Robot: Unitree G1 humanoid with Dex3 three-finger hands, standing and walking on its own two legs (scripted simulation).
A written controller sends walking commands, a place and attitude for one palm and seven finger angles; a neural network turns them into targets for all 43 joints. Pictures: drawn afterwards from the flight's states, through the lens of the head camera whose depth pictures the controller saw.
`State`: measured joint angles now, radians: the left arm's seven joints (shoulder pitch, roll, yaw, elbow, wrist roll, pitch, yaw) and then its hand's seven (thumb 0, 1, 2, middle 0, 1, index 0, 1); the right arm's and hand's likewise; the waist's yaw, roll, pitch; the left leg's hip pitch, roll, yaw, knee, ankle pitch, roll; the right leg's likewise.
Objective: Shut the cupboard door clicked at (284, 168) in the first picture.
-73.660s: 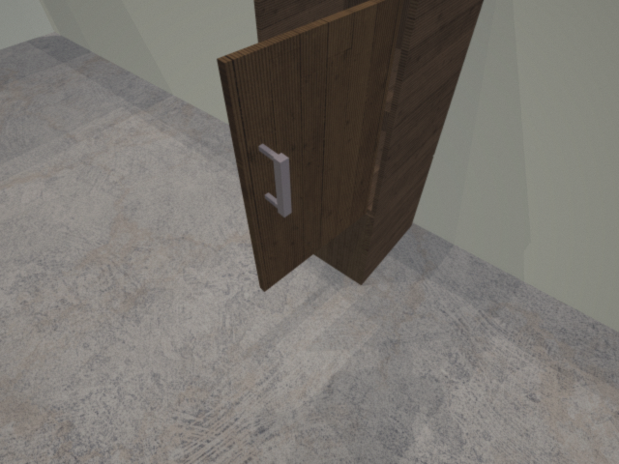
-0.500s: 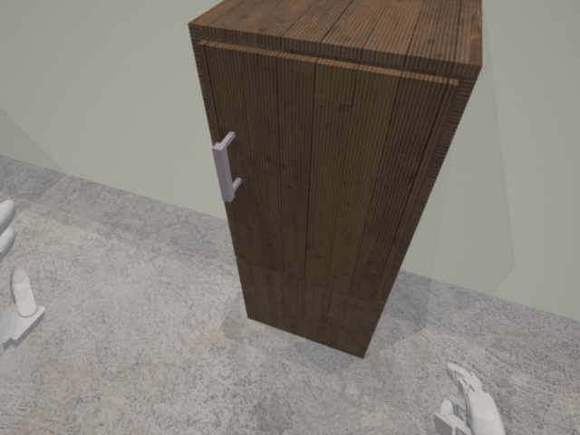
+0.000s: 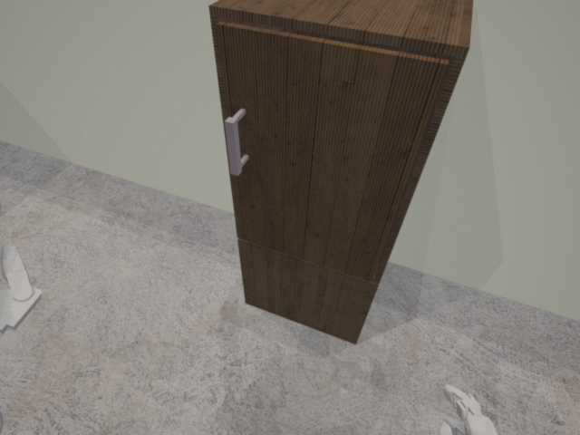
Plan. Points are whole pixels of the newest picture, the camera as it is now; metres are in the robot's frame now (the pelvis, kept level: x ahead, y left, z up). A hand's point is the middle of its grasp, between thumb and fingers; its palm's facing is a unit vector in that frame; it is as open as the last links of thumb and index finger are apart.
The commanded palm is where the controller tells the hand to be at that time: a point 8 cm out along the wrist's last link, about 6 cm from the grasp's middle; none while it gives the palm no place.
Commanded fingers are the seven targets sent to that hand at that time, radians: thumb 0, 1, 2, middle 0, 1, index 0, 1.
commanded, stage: step back with the hand held close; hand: left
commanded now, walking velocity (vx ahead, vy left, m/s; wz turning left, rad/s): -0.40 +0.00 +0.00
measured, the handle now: (238, 142) +0.67 +0.15 +0.04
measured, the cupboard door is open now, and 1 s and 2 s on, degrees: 0 0 0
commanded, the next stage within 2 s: stop stepping back and stand still in 0.36 s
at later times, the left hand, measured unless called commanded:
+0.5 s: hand out of the picture +0.09 +0.30 +0.19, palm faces +0.56 -0.73 -0.40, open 7.4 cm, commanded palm +0.03 +0.31 +0.19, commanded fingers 0.00 0.90 0.90 -0.20 -0.30 -0.20 -0.30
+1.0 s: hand out of the picture +0.06 +0.26 +0.18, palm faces +0.42 -0.80 -0.43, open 7.4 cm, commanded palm +0.00 +0.30 +0.19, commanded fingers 0.00 0.90 0.90 -0.20 -0.30 -0.20 -0.30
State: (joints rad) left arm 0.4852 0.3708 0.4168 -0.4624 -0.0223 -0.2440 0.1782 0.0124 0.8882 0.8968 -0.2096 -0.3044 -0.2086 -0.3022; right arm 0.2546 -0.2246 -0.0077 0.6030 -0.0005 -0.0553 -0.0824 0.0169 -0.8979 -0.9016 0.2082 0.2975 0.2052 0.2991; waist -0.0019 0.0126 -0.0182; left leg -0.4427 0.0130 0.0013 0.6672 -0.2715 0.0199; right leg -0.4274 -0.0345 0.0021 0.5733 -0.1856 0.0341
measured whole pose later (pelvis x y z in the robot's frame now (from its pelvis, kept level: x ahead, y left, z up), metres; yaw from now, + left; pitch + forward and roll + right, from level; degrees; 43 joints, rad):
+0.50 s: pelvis -0.09 +0.00 +0.01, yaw +3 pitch +1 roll -4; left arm 0.46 0.41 0.48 -0.46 -0.04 -0.27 0.16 0.01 0.89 0.90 -0.21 -0.30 -0.21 -0.30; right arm 0.18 -0.16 -0.03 0.63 -0.01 -0.11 -0.06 0.02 -0.90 -0.90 0.21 0.30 0.20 0.30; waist 0.02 0.01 -0.02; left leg -0.46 0.05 0.01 0.59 -0.15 0.03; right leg -0.42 0.09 0.03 0.90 -0.41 0.03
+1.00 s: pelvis -0.14 +0.00 +0.02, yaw +0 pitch +0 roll -1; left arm 0.55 0.41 0.43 -0.43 -0.05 -0.18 0.16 0.01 0.89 0.90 -0.21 -0.30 -0.21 -0.30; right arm 0.31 -0.20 0.00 0.65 0.00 -0.10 -0.09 0.02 -0.90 -0.90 0.21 0.30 0.20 0.30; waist -0.06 -0.02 -0.06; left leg -0.36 0.00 0.02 0.45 -0.12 0.02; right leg -0.15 0.02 0.02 0.46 -0.32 0.00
